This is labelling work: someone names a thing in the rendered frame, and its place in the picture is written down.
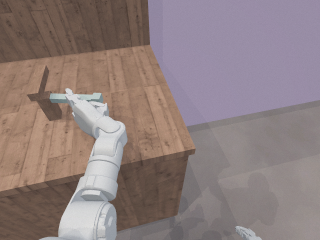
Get left robot forearm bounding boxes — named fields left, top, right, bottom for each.
left=58, top=116, right=128, bottom=236

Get right robot hand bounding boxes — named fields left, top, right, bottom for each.
left=235, top=226, right=262, bottom=240

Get tap lever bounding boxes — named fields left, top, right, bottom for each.
left=49, top=93, right=104, bottom=104

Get left robot hand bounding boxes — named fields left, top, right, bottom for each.
left=65, top=88, right=109, bottom=137

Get robot left upper arm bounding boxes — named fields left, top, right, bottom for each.
left=39, top=201, right=117, bottom=240

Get counter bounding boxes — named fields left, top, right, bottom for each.
left=0, top=0, right=196, bottom=240

